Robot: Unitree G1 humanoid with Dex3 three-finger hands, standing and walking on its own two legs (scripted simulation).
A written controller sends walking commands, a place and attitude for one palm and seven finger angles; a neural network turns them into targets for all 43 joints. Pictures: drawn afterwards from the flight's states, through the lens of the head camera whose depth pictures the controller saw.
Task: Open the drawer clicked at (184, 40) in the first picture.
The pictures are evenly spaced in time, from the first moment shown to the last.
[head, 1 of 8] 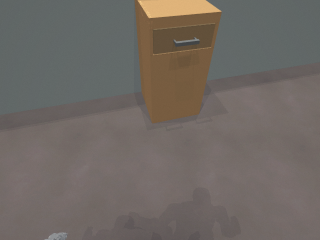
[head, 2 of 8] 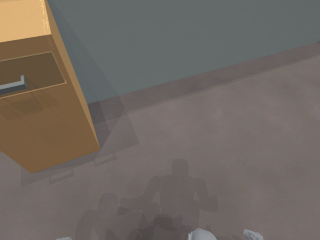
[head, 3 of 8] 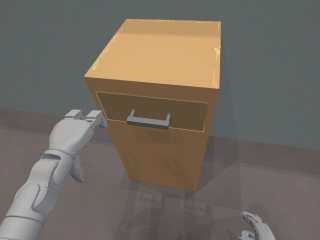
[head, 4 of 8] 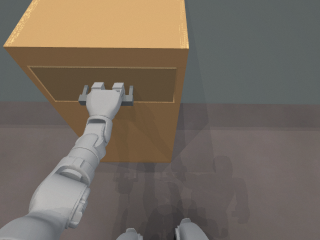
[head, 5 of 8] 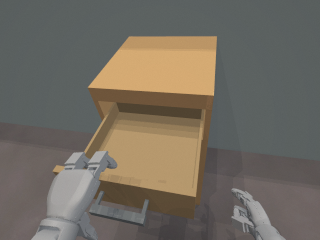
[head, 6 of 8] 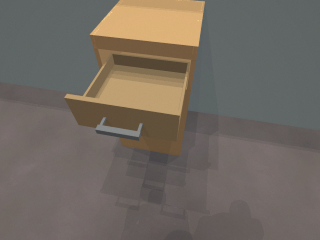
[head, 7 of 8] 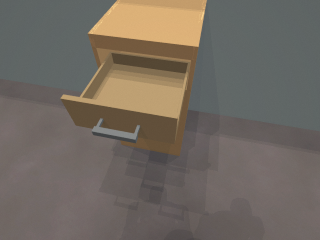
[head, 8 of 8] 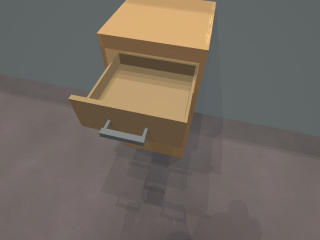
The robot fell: no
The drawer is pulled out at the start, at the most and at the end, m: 0.00 0.30 0.30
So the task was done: yes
